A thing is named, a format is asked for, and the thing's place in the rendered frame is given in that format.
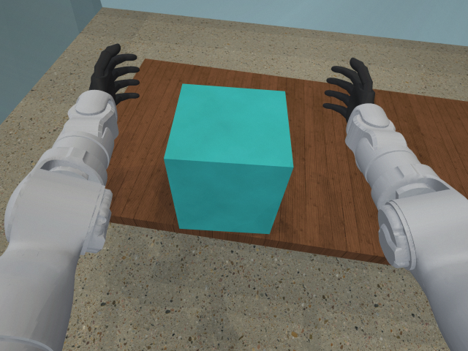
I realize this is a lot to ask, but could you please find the table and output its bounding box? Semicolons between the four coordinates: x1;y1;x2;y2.
105;58;468;265

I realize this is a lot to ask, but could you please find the left robot upper arm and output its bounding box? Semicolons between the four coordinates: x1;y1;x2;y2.
0;169;113;351

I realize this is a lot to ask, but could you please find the robot right forearm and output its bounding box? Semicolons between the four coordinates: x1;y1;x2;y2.
345;103;468;210

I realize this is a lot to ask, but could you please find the right robot upper arm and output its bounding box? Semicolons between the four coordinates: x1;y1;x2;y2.
378;189;468;351

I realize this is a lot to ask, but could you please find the robot left hand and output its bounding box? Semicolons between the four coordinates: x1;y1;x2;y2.
89;44;140;105

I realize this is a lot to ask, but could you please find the robot left forearm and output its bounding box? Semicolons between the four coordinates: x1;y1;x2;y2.
4;90;118;242

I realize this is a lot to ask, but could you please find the carton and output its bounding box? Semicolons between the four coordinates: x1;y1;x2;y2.
164;84;293;234

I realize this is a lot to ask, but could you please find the robot right hand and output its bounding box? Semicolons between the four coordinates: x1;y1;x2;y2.
322;58;375;122

